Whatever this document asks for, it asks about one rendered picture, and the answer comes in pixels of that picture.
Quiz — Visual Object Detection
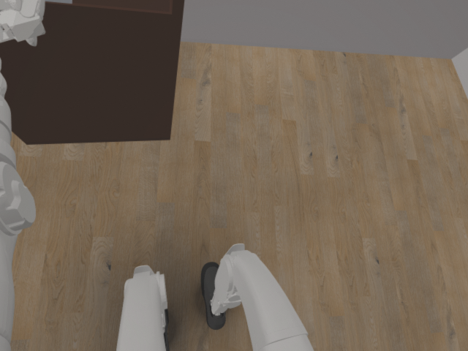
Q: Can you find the robot left upper arm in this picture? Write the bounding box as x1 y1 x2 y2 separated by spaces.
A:
0 162 36 351

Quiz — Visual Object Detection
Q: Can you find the cabinet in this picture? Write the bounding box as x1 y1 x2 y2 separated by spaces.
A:
0 0 184 145

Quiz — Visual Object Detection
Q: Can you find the robot right foot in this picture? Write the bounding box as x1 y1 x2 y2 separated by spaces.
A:
201 262 226 330

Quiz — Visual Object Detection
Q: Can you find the left robot forearm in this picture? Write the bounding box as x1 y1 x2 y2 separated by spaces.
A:
0 58 16 170

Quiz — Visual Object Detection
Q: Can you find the left robot hand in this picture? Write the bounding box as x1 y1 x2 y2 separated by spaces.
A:
0 0 45 46

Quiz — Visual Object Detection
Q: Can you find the left robot thigh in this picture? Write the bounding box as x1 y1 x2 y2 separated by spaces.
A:
116 271 167 351

